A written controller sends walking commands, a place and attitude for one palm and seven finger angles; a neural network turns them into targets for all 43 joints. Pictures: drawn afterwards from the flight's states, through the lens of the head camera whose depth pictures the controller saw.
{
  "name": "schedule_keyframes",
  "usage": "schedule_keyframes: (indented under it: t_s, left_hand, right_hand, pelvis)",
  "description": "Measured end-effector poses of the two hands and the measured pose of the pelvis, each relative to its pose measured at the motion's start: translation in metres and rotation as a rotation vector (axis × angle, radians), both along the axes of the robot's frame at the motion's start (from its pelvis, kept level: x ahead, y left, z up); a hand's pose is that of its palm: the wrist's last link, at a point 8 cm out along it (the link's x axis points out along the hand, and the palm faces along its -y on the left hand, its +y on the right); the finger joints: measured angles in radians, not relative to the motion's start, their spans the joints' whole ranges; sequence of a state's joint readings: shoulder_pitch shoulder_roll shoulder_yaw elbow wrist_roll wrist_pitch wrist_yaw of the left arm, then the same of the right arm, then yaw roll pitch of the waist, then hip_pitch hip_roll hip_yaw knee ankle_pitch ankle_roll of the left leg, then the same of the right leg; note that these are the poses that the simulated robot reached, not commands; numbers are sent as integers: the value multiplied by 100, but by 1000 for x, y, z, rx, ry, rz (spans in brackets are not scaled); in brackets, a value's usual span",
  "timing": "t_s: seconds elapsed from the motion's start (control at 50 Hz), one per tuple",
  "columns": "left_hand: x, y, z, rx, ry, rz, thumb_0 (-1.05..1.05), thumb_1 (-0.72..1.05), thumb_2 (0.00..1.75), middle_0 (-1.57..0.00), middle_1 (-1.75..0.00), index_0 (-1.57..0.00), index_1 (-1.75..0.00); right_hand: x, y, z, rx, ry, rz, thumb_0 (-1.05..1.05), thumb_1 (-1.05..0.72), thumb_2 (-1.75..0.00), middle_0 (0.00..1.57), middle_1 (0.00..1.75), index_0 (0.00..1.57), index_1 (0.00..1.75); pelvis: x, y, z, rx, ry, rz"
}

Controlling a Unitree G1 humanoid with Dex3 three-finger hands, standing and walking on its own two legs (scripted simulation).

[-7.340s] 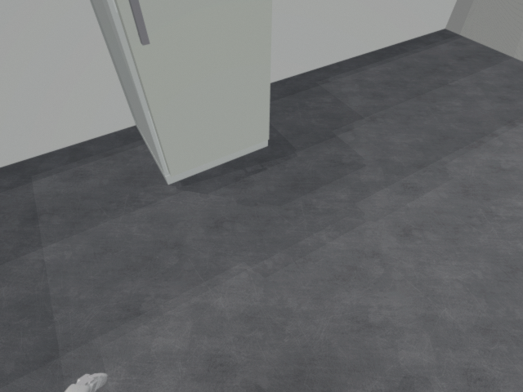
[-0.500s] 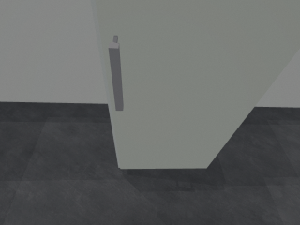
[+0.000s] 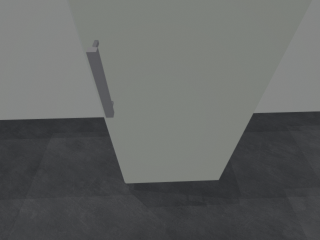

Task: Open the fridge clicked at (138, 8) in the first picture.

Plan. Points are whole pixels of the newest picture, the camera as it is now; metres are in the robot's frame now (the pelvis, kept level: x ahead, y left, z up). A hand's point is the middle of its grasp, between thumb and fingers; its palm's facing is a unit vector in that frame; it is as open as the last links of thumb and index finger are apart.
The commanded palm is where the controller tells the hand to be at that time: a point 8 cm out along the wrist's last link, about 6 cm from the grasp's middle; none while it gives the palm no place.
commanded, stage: come to a stop and stand still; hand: left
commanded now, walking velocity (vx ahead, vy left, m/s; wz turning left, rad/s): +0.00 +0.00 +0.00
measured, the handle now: (103, 82) +0.52 +0.19 +0.12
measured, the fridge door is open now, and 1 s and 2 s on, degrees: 0 0 0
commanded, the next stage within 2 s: look again from close up in 0.72 s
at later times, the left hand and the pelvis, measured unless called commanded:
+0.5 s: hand out of the picture +0.03 +0.23 -0.18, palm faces +0.02 -0.98 -0.21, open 7.3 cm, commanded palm none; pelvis +0.01 +0.05 +0.00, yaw -1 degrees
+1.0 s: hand out of the picture +0.02 +0.25 -0.18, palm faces -0.03 -0.97 -0.22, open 7.4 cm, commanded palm none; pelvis +0.01 +0.06 +0.00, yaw -1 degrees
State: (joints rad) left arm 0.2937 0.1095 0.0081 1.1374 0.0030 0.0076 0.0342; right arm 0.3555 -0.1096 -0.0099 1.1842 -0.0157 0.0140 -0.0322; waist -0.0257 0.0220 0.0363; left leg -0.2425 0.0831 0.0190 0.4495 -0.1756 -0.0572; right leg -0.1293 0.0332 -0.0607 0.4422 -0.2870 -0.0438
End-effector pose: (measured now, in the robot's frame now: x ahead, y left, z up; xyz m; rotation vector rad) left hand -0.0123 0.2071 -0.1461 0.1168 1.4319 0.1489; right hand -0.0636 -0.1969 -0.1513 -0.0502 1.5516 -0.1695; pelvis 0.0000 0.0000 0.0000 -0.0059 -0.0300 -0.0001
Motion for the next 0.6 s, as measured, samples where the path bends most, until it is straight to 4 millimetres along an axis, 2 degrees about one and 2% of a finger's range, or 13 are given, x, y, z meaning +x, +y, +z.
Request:
schedule_keyframes:
  t_s: [0.12,0.2,0.32,0.42,0.5,0.6]
  left_hand:
    - [-10,-10,-2,-33,43,23,0,91,90,-20,-30,-20,-30]
    - [-11,-6,-2,-27,24,-1,0,91,90,-20,-30,-20,-30]
    - [4,24,-11,-13,-25,-8,0,91,90,-20,-30,-20,-30]
    - [22,55,-8,21,-84,-20,0,91,90,-20,-30,-20,-30]
    - [33,76,-4,47,-110,-38,0,91,90,-19,-30,-20,-30]
    - [37,94,2,73,-114,-55,0,91,90,-19,-30,-20,-30]
  right_hand:
    - [22,0,2,-14,-26,19,0,-91,-90,20,30,20,30]
    - [51,0,1,-30,-100,40,0,-91,-90,20,30,20,30]
    - [90,1,5,-95,-232,73,2,-94,-90,20,30,20,30]
    - [112,12,11,-107,-304,104,1,-94,-90,20,30,20,30]
    - [121,20,14,-100,-335,119,1,-94,-90,20,30,20,30]
    - [121,27,15,-89,-331,129,0,-93,-90,20,30,20,30]
  pelvis:
    - [6,2,1,3,10,1]
    - [8,12,-2,-17,28,-13]
    - [12,32,-7,-13,16,-6]
    - [11,45,-7,-11,9,-8]
    - [9,53,-5,-6,14,-10]
    - [8,59,-3,0,24,-13]
